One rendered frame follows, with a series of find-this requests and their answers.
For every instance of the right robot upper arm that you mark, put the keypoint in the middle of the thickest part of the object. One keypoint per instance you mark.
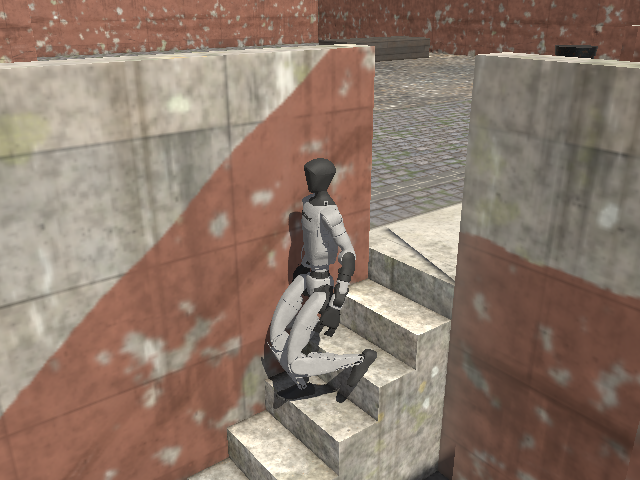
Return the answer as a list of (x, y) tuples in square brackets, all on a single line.
[(305, 198)]

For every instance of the left robot hand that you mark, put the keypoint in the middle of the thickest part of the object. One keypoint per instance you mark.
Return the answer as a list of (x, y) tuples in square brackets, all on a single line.
[(330, 318)]

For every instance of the right robot foot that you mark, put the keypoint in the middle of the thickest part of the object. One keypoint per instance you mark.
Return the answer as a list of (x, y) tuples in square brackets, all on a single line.
[(294, 392)]

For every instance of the right robot hand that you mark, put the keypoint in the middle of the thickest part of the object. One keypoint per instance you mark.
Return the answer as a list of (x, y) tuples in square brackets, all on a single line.
[(300, 270)]

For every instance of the left robot thigh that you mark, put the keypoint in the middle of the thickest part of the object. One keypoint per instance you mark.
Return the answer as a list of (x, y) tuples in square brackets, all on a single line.
[(306, 320)]

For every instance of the robot left forearm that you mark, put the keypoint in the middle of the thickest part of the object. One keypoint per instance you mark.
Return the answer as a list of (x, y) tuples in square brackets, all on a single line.
[(344, 277)]

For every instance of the left robot upper arm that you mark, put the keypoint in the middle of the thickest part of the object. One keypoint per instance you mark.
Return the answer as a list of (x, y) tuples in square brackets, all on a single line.
[(333, 221)]

